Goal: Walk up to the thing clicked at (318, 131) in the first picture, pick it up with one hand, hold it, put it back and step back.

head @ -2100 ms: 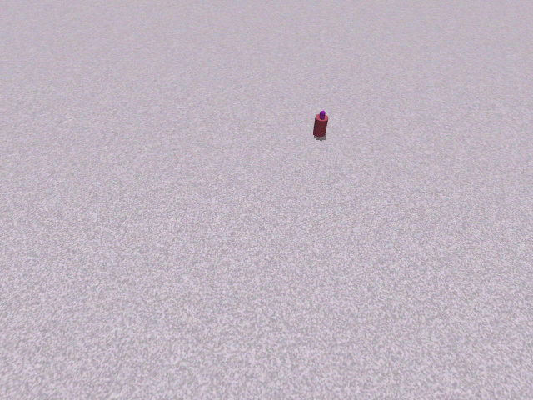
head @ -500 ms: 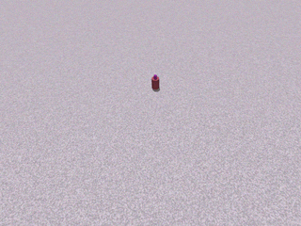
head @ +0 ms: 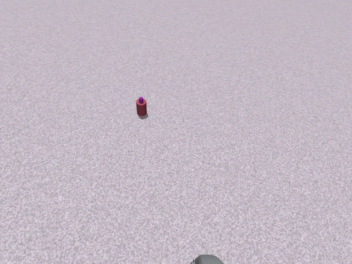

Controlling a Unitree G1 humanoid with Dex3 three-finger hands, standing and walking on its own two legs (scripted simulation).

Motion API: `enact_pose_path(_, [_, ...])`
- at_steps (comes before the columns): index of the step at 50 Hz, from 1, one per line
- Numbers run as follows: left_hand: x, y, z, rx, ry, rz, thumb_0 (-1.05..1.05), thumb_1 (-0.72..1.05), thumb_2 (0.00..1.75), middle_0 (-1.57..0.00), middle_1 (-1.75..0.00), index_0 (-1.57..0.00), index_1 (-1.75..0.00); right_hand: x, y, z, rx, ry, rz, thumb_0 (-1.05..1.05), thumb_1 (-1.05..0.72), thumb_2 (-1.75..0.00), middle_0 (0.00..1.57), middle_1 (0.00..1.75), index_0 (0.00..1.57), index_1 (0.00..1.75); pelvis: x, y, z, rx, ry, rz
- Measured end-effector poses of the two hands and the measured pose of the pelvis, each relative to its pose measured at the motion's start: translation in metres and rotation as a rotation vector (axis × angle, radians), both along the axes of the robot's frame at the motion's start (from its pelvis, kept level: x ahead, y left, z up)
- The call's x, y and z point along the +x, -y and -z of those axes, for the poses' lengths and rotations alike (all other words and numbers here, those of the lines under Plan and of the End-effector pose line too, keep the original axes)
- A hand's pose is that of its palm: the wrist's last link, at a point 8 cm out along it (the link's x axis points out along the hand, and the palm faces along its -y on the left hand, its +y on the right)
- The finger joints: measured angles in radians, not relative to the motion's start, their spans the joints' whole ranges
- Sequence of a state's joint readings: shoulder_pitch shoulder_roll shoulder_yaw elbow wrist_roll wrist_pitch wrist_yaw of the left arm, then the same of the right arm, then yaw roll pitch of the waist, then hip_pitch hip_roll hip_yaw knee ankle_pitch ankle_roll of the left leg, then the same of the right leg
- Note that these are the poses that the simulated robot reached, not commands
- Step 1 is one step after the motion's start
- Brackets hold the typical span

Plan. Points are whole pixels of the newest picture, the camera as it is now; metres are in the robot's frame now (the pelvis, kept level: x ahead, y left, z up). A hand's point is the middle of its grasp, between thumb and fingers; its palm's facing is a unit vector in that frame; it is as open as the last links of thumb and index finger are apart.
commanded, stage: walk up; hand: left
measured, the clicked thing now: (141, 105) +1.33 +0.20 -0.69
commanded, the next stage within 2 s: none
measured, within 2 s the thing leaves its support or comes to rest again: neither
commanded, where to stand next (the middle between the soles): +1.01 +0.00 m, yaw -1 degrees
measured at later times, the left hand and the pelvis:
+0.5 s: hand (102, 188) +0.34 +0.20 -0.12, palm faces -0.04 -0.92 -0.38, open 7.4 cm; pelvis +0.26 -0.06 +0.00, yaw -3 degrees
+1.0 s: hand (96, 139) +0.55 +0.27 -0.15, palm faces -0.04 -0.94 -0.33, open 7.4 cm; pelvis +0.49 +0.00 +0.00, yaw -1 degrees
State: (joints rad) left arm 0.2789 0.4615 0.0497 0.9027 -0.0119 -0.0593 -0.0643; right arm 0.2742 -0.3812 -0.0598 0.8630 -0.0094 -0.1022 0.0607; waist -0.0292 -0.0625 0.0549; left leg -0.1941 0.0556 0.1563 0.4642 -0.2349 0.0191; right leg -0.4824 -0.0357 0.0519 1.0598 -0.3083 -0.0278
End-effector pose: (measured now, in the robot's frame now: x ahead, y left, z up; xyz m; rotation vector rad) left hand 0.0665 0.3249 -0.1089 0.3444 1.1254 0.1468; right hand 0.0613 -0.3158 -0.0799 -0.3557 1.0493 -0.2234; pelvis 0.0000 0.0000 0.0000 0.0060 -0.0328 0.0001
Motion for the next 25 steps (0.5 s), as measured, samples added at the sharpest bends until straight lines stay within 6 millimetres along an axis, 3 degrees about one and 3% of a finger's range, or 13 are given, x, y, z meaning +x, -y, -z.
enact_pose_path(7, [0.121, 0.010, -0.022, 0.033, 0.060, 0.071, 0.01, 0.91, 0.90, -0.20, -0.30, -0.20, -0.30, 0.023, 0.018, 0.020, 0.027, -0.125, 0.058, 0.00, -0.90, -0.89, 0.20, 0.30, 0.21, 0.30, 0.078, 0.010, 0.002, 0.021, -0.002, 0.019])
enact_pose_path(11, [0.191, 0.030, -0.021, 0.056, 0.084, 0.095, 0.01, 0.91, 0.90, -0.20, -0.30, -0.20, -0.30, 0.055, 0.037, 0.044, 0.050, -0.165, 0.089, 0.00, -0.90, -0.89, 0.20, 0.30, 0.21, 0.30, 0.131, 0.028, 0.015, 0.035, -0.008, 0.019])
enact_pose_path(14, [0.236, 0.052, -0.018, 0.063, 0.130, 0.086, 0.01, 0.91, 0.90, -0.20, -0.30, -0.20, -0.30, 0.092, 0.050, 0.063, 0.060, -0.195, 0.092, 0.00, -0.90, -0.89, 0.20, 0.30, 0.20, 0.30, 0.168, 0.043, 0.025, -0.002, -0.002, 0.018])
enact_pose_path(18, [0.263, 0.075, -0.025, 0.037, 0.168, 0.049, 0.01, 0.91, 0.90, -0.20, -0.30, -0.20, -0.30, 0.155, 0.053, 0.059, 0.085, -0.179, 0.045, 0.01, -0.91, -0.90, 0.20, 0.30, 0.20, 0.30, 0.205, 0.055, 0.015, 0.028, 0.013, 0.023])
enact_pose_path(25, [0.270, 0.080, -0.030, 0.036, 0.054, 0.000, 0.01, 0.90, 0.90, -0.20, -0.30, -0.21, -0.31, 0.268, 0.059, 0.032, 0.085, -0.036, -0.002, 0.00, -0.91, -0.89, 0.20, 0.30, 0.20, 0.30, 0.264, 0.058, -0.003, 0.010, 0.010, 0.046])
